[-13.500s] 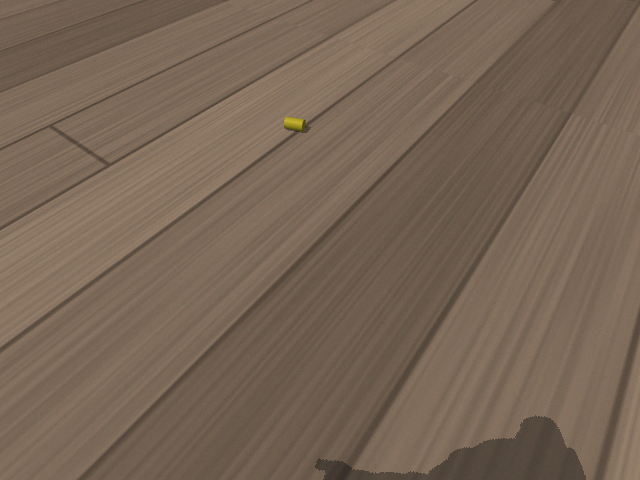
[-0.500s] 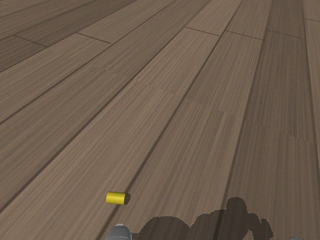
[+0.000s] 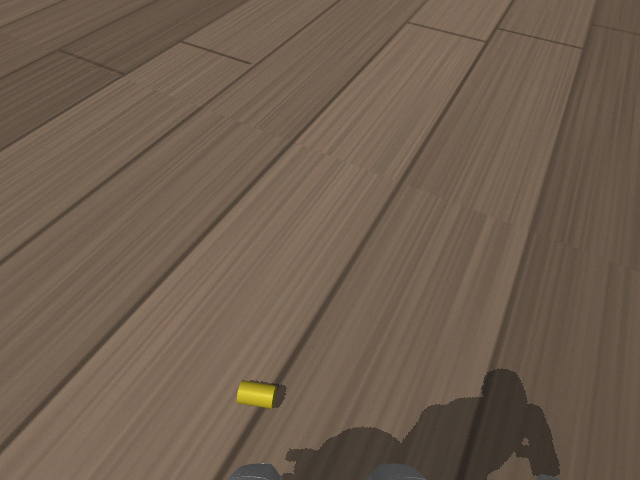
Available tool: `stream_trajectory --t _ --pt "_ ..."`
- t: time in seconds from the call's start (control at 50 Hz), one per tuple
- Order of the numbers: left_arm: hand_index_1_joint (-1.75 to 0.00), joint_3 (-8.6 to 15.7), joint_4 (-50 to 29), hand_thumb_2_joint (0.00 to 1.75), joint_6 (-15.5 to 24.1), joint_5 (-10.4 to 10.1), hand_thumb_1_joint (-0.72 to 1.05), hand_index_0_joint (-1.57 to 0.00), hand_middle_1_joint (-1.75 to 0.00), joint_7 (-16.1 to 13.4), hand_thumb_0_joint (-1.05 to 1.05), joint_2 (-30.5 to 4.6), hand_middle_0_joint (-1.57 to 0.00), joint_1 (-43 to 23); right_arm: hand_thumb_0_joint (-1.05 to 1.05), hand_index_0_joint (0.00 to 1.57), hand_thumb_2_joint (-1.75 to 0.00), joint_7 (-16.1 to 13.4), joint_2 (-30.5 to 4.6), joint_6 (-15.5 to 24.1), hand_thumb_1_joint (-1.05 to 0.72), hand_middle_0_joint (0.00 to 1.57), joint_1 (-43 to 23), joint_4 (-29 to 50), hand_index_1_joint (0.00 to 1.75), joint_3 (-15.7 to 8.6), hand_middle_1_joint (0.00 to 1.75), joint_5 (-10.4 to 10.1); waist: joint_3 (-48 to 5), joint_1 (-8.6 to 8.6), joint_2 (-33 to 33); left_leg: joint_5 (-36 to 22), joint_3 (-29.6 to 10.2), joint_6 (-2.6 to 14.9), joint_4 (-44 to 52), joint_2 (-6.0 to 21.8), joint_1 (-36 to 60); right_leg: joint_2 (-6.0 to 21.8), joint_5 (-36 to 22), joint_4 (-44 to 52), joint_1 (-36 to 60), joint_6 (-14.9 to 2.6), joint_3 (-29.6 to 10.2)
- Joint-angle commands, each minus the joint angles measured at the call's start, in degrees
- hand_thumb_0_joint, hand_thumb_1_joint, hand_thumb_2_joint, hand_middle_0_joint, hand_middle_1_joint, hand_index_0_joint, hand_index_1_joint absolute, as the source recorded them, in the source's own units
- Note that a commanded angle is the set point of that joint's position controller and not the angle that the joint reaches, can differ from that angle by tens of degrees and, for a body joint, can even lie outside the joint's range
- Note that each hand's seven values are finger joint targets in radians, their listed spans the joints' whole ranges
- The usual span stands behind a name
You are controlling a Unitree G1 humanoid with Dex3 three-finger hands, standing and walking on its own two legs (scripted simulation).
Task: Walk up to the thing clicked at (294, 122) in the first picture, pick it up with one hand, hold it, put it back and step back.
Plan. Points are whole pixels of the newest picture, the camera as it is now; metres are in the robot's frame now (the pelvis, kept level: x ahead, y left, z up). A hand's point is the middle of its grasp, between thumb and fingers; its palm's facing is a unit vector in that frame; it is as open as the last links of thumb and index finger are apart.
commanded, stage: walk up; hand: left
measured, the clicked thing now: (257, 394) +0.42 +0.19 -0.72
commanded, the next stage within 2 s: none
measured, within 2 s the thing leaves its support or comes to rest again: neither
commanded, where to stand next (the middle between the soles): +0.05 -0.02 m, yaw -2 degrees
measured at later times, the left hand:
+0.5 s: hand out of the picture +0.08 +0.23 -0.13, palm faces +0.02 -0.87 -0.49, open 7.4 cm
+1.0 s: hand out of the picture +0.02 +0.27 -0.12, palm faces -0.06 -0.92 -0.40, open 7.4 cm
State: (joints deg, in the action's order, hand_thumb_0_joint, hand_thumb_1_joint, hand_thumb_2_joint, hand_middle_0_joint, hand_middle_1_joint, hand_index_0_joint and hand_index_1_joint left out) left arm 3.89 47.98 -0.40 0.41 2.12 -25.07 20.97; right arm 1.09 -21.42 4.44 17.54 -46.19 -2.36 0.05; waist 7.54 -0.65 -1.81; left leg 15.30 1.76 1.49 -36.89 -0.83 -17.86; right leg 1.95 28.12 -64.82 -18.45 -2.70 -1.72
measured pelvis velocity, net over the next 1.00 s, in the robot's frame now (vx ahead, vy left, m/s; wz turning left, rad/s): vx -0.03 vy -0.02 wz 0.01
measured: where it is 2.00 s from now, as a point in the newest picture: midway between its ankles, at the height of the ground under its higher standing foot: outside the picture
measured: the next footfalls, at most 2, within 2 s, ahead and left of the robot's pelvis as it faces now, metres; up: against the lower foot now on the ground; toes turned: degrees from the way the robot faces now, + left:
right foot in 0.24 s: +0.14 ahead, -0.17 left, +0.00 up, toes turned +0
left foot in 0.62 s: -0.05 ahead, +0.09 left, +0.00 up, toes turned +5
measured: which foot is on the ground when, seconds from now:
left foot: down 0.00-0.26, up 0.28-0.60, down 0.62-1.00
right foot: up 0.00-0.22, down 0.24-0.64, up 0.66-1.00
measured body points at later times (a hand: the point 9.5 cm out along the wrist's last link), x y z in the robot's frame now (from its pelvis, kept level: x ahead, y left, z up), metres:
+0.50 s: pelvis -0.04 -0.04 -0.02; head +0.04 -0.09 +0.42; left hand +0.07 +0.27 -0.10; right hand +0.07 -0.37 -0.16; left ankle -0.09 +0.12 -0.62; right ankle +0.10 -0.17 -0.72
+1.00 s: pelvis -0.03 -0.02 +0.01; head -0.02 -0.02 +0.46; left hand +0.02 +0.31 -0.10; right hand -0.04 -0.36 -0.09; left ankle -0.09 +0.09 -0.72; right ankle +0.07 -0.17 -0.70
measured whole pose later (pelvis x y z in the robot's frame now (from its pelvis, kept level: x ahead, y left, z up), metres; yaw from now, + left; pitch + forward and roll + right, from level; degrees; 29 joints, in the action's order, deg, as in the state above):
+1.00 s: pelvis -0.03 -0.02 +0.01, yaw +0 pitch -3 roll +0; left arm 3.5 53.6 1.6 0.5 2.7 -25.4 18.5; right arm 2.8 -24.7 1.4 23.7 -51.5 -3.6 2.3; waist 3.7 2.6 -0.6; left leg 21.3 4.1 1.7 -27.0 1.1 -2.8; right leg 1.6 17.6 -39.8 -24.3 -0.2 -2.5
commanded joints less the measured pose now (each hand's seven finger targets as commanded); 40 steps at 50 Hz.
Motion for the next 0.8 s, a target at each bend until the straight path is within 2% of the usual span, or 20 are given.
stream_trajectory --t 0.0,0.06,0.08,0.14,0.2,0.22,0.24,0.26,0.34,0.4,0.46,0.5,0.54,0.58,0.6,0.62,0.64,0.66,0.7,0.78 --pt "-0.3 4.0 -4.0 0.9 0.5 0.3 0.9 -0.2 -0.3 -0.3 0.0 -11.6 -0.2 4.2 0.0 0.2 -0.9 -3.2 -18.9 2.2 -0.9 0.2 6.2 2.6 0.3 -5.4 0.3 -0.6 -1.2 -0.21 2.9 -18.2 -17.9 12.42 14.0 17.4 2.9 5.4 -4.3 -0.8 -11.1 0.81 -4.2" --pt "-0.3 2.6 -3.5 0.9 -0.6 -2.4 0.9 -0.2 -0.3 -2.2 0.0 -6.1 -0.2 -0.8 0.0 0.2 -0.9 -4.0 -15.1 -0.1 -0.9 0.2 -3.7 4.4 0.3 -2.8 0.3 0.6 1.8 -1.43 12.3 -59.3 -8.1 13.37 9.0 16.2 -9.0 0.7 -4.3 3.3 -3.1 2.26 -0.9" --pt "-0.3 2.5 -3.6 0.9 -0.5 -3.0 0.9 -0.2 -0.3 -2.9 0.0 -6.8 -0.2 -0.3 0.0 0.2 -0.9 -3.8 -15.2 -1.3 -0.9 0.2 -4.2 5.2 0.3 -2.9 0.3 0.8 -1.5 -0.93 15.0 -60.8 -7.3 13.56 7.6 15.3 -6.6 0.1 -4.8 4.7 -2.7 2.51 0.5" --pt "-0.3 2.7 -2.9 0.9 -0.7 -2.6 0.9 -0.2 -0.3 -3.7 0.0 -8.9 -0.2 -1.0 0.0 0.2 -0.9 -3.1 -15.5 -4.0 -0.9 0.2 -6.3 6.6 0.3 -3.7 0.3 0.8 -9.3 -0.19 15.7 -40.9 -6.5 10.67 2.9 11.1 -2.6 -0.7 -8.7 12.2 -0.8 2.61 2.9" --pt "-0.3 3.4 -1.3 0.9 0.9 -0.6 0.9 -0.2 -0.3 -4.2 0.0 -10.8 -0.2 0.9 0.0 0.2 -0.9 -2.7 -12.4 -6.3 -0.9 0.2 -8.3 6.8 0.3 -2.9 0.3 -0.8 -12.1 -3.35 4.8 -19.2 -4.7 4.7 -13.3 7.2 -5.5 -0.6 -23.8 32.3 8.5 2.1 0.9" --pt "-0.3 4.6 -2.7 0.9 1.7 0.7 0.9 -0.2 -0.3 -4.4 0.0 -15.7 -0.2 -1.0 0.0 0.2 -0.9 -2.7 -8.9 -6.8 -0.9 0.2 -5.0 6.7 0.3 -2.0 0.3 -1.4 -10.9 -2.77 -10.3 2.0 -3.2 1.38 -23.9 0.3 -16.3 11.1 -40.8 35.8 11.1 -0.83 -14.6" --pt "-0.3 4.2 -5.9 0.9 1.9 0.8 0.9 -0.2 -0.3 -4.4 0.0 -18.2 -0.2 -6.3 0.0 0.2 -0.9 -3.3 -8.1 -7.8 -0.9 0.2 -0.4 5.5 0.3 -1.8 0.3 -1.1 -11.1 0.84 -10.5 21.9 -8.3 0.2 -34.6 -3.5 -14.4 22.4 -47.8 39.6 4.5 -8.56 -27.5" --pt "-0.3 4.2 -6.8 0.9 1.8 0.4 0.9 -0.2 -0.3 -4.8 0.0 -19.4 -0.2 -8.1 0.0 0.2 -0.9 -4.0 -12.0 -8.7 -0.9 0.2 -2.1 5.2 0.3 -3.6 0.3 -0.7 -12.6 -0.26 -8.5 23.8 -12.3 0.7 -41.9 -3.3 -12.0 24.8 -44.5 40.5 0.2 -14.18 -30.8" --pt "-0.3 4.3 -6.8 0.9 1.3 0.9 0.9 -0.2 -0.3 -5.8 0.0 -15.0 -0.2 -14.1 0.0 0.2 -0.9 -3.1 -14.8 -9.0 -0.9 0.2 0.8 2.2 0.3 -5.1 0.3 -0.9 -10.2 1.58 -7.6 11.2 -14.0 -1.89 -49.2 -4.6 -14.2 14.8 -21.9 37.3 -1.8 -8.7 -17.3" --pt "-0.3 3.9 -5.3 0.9 1.8 0.8 0.9 -0.2 -0.3 -7.0 0.0 -12.2 -0.2 -8.5 0.0 0.2 -0.9 -2.5 -15.1 -9.4 -0.9 0.2 -2.2 2.5 0.3 -5.0 0.3 0.6 -12.6 -1.74 -4.4 11.1 -14.5 -3.02 -49.0 -5.1 -18.3 14.3 -25.0 35.1 7.8 -8.95 -16.5" --pt "-0.3 4.4 -4.7 0.9 2.5 2.0 0.9 -0.2 -0.3 -6.4 0.0 -12.2 -0.2 -7.4 0.0 0.2 -0.9 -1.5 -14.6 -8.2 -0.9 0.2 -1.1 0.8 0.3 -4.5 0.3 0.8 -16.2 -2.46 -10.4 12.6 -9.5 -3.11 -31.0 -3.1 -17.4 11.9 6.8 39.9 14.3 -7.29 -16.5" --pt "-0.3 5.2 -5.4 0.9 1.9 3.0 0.9 -0.2 -0.3 -5.1 0.0 -15.0 -0.2 -9.6 0.0 0.2 -0.9 -0.1 -15.0 -7.4 -0.9 0.2 1.9 -1.5 0.3 -4.5 0.3 1.2 -14.7 -1.21 -17.1 23.6 -0.3 -1.9 -16.7 -3.4 -7.6 12.0 17.4 44.8 6.0 -6.9 -14.7" --pt "-0.3 5.8 -4.4 0.9 1.0 2.6 0.9 -0.2 -0.3 -4.7 0.0 -17.2 -0.2 -9.9 0.0 0.2 -0.9 0.8 -15.1 -7.7 -0.9 0.2 7.3 -3.7 0.3 -4.9 0.3 1.6 -11.5 1.49 -14.8 24.9 3.4 0.44 -3.3 -3.0 4.5 12.7 15.3 45.0 -3.9 -4.98 -12.7" --pt "-0.3 4.7 -2.8 0.9 0.1 1.9 0.9 -0.2 -0.3 -5.7 0.0 -15.1 -0.2 -7.6 0.0 0.2 -0.9 2.1 -15.2 -8.7 -0.9 0.2 11.9 -5.1 0.3 -6.2 0.3 4.0 -6.8 5.0 -3.5 14.5 3.4 2.38 11.4 -3.9 19.3 5.8 12.9 35.7 -18.9 3.36 -3.9" --pt "-0.3 3.4 -2.2 0.9 0.3 1.2 0.9 -0.2 -0.3 -6.9 0.0 -10.6 -0.2 -6.4 0.0 0.2 -0.9 2.4 -18.3 -9.3 -0.9 0.2 9.7 -3.0 0.3 -6.6 0.3 5.5 -1.6 5.89 17.9 29.1 -17.2 5.74 21.8 6.1 13.7 -3.3 13.6 13.5 -28.9 2.51 3.3" --pt "-0.3 4.4 -3.2 0.9 0.9 0.4 0.9 -0.2 -0.3 -8.4 0.0 -12.7 -0.2 -13.4 0.0 0.2 -0.9 2.8 -22.6 -9.1 -0.9 0.2 1.6 1.7 0.3 -6.8 0.3 5.2 5.8 6.89 19.4 44.5 -36.2 11.23 29.2 19.1 -6.5 -6.0 8.4 3.8 -30.0 3.74 0.5" --pt "-0.3 4.7 -3.0 0.9 1.7 0.2 0.9 -0.2 -0.3 -8.2 0.0 -14.7 -0.2 -18.0 0.0 0.2 -0.9 2.5 -20.7 -8.2 -0.9 0.2 -2.0 1.8 0.3 -6.3 0.3 4.2 12.0 6.61 9.6 42.2 -36.0 12.71 31.5 20.9 -16.7 -3.2 3.1 0.1 -22.9 2.48 -4.8" --pt "-0.3 4.1 -1.2 0.9 2.3 -0.4 0.9 -0.2 -0.3 -6.9 0.0 -12.1 -0.2 -13.5 0.0 0.2 -0.9 1.8 -17.7 -6.8 -0.9 0.2 -5.4 1.8 0.3 -5.2 0.3 4.0 10.1 3.13 3.6 32.9 -28.7 9.7 28.5 15.5 -12.2 -4.1 -3.1 -1.5 -20.7 1.98 -6.9" --pt "-0.3 3.6 2.1 0.9 2.2 0.3 0.9 -0.2 -0.3 -4.1 0.0 -11.0 -0.2 -3.2 0.0 0.2 -0.9 0.5 -19.3 -4.4 -0.9 0.2 -6.1 1.5 0.3 -5.6 0.3 2.9 1.8 -0.14 6.4 34.2 -25.5 8.8 25.2 14.6 0.6 -2.4 -7.7 -0.8 -20.1 2.32 -3.8" --pt "-0.3 3.7 -0.9 0.9 2.6 1.2 0.9 -0.2 -0.3 -0.7 0.0 -12.1 -0.2 -10.9 0.0 0.2 -0.9 -0.4 -18.5 -0.7 -0.9 0.2 4.4 -2.4 0.3 -5.7 0.3 1.3 4.0 5.49 2.5 25.7 -26.1 9.17 25.5 17.7 18.2 -1.7 -10.3 8.1 -30.7 3.1 -8.2"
